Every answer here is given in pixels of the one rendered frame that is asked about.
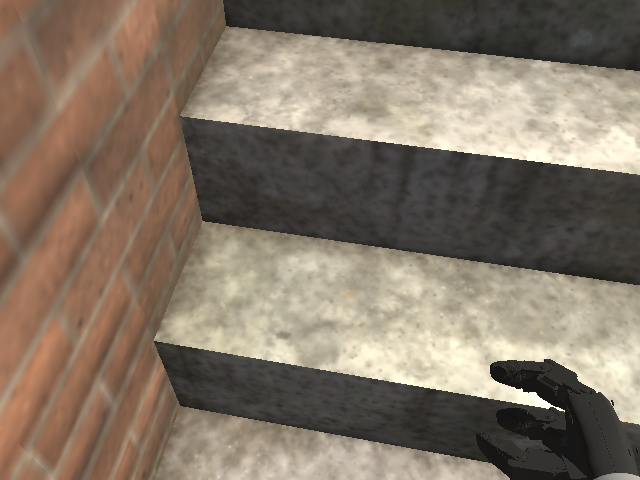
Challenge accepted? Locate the robot right hand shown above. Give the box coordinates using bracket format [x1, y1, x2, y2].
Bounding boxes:
[476, 359, 639, 480]

